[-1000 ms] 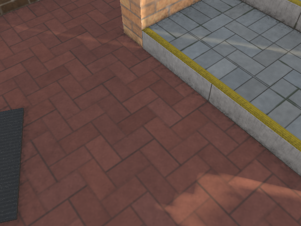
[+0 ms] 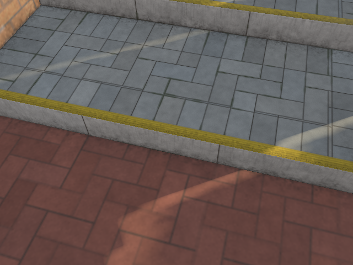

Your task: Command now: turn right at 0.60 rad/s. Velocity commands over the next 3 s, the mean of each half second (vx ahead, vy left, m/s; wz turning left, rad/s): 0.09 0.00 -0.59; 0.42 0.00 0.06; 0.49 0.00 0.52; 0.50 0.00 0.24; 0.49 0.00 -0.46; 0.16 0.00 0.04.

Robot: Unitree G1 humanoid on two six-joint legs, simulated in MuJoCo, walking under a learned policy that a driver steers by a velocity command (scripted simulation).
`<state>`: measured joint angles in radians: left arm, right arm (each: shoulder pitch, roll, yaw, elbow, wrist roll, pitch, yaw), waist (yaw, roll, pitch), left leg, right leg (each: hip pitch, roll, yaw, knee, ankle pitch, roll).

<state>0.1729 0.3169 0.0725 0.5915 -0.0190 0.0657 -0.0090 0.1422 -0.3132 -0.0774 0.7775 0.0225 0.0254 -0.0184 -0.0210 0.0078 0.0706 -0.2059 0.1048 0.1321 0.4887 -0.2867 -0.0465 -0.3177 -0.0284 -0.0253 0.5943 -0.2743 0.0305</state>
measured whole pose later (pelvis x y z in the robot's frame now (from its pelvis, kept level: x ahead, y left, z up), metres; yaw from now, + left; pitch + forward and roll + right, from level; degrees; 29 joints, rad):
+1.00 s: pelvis +0.22 -0.12 +0.00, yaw -12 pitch +2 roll -1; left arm 0.16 0.26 0.04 0.64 0.01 -0.09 -0.02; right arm 0.39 -0.31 -0.05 0.78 0.04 -0.05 -0.01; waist -0.04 0.03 0.03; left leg -0.40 0.04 -0.07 1.13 -0.38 0.00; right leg -0.30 0.01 -0.04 0.47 -0.21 -0.01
